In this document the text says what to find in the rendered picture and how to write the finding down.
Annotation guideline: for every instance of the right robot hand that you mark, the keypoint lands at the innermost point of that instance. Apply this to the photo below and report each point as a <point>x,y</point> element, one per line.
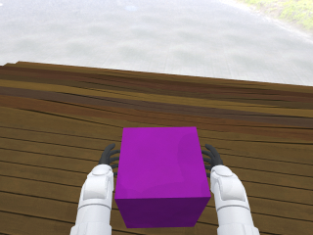
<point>214,158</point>

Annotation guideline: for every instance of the right robot forearm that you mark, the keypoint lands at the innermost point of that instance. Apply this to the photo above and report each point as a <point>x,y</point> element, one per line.
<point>231,203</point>

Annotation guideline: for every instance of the left robot hand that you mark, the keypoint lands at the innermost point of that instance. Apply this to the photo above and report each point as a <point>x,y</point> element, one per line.
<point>105,157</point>

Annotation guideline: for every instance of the left robot forearm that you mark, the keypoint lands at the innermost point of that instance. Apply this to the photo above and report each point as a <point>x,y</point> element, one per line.
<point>95,203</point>

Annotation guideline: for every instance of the carton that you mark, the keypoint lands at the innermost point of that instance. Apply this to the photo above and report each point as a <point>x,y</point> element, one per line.
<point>161,180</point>

